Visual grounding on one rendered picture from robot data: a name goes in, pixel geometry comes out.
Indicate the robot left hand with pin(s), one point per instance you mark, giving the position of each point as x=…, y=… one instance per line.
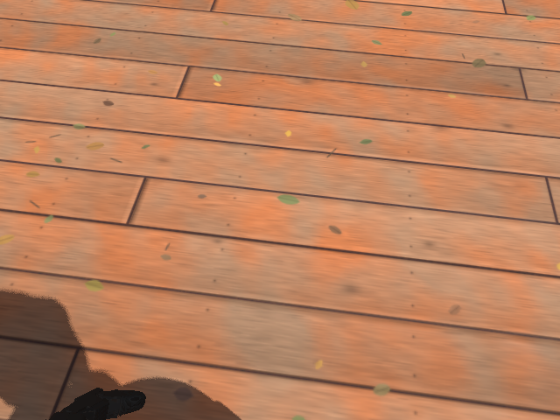
x=101, y=405

